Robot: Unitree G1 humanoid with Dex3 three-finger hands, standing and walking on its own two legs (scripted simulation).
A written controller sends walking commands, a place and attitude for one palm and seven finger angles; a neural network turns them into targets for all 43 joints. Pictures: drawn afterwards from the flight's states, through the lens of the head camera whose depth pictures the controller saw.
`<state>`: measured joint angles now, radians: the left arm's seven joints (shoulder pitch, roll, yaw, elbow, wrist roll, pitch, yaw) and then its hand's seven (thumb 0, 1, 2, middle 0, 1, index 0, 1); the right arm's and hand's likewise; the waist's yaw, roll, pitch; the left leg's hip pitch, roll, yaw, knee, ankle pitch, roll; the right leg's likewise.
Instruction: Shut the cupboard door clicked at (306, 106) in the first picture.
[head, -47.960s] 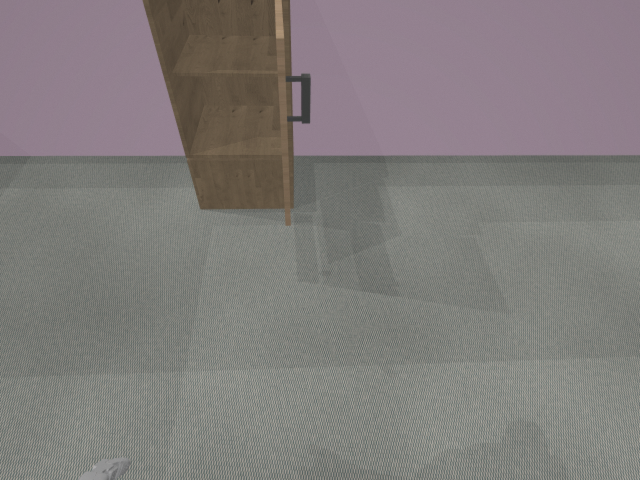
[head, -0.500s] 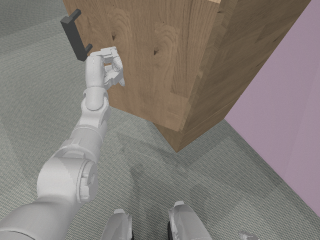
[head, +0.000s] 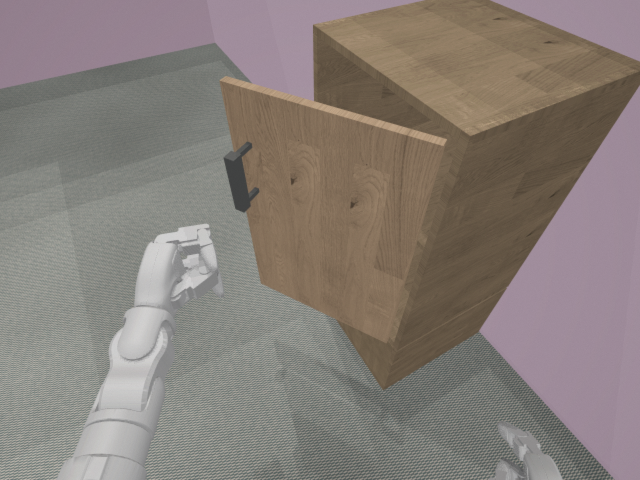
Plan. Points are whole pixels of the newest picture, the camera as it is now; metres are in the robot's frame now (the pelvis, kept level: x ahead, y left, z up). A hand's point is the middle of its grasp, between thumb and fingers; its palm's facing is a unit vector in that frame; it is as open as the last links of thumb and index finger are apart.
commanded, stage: draw the hand back to the body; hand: left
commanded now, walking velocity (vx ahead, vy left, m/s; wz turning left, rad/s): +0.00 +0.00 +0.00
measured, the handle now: (244, 177) +0.64 +0.15 -0.01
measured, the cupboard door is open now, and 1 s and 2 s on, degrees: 32 32 32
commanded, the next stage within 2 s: step back with the hand held close in 1.02 s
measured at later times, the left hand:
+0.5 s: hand (35, 325) +0.23 +0.26 +0.17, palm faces +0.35 -0.87 -0.34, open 5.0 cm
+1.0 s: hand out of the picture +0.20 +0.26 +0.19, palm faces +0.45 -0.80 -0.39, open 7.4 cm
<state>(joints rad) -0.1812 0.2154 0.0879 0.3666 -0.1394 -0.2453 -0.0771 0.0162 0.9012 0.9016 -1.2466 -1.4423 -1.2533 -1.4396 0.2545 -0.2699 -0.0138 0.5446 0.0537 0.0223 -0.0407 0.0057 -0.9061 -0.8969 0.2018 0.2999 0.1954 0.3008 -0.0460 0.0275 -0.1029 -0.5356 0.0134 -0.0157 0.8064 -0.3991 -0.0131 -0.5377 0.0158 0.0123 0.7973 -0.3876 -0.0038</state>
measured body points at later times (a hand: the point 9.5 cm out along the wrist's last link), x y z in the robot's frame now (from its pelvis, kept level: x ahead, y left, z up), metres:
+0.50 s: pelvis +0.02 +0.02 +0.03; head -0.01 +0.00 +0.48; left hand +0.21 +0.30 +0.19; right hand +0.21 -0.17 -0.05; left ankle +0.00 +0.13 -0.71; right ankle +0.01 -0.12 -0.71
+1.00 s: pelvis +0.01 +0.00 +0.04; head -0.02 -0.02 +0.49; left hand +0.17 +0.30 +0.21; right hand +0.20 -0.22 -0.05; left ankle +0.00 +0.13 -0.71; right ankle +0.01 -0.12 -0.71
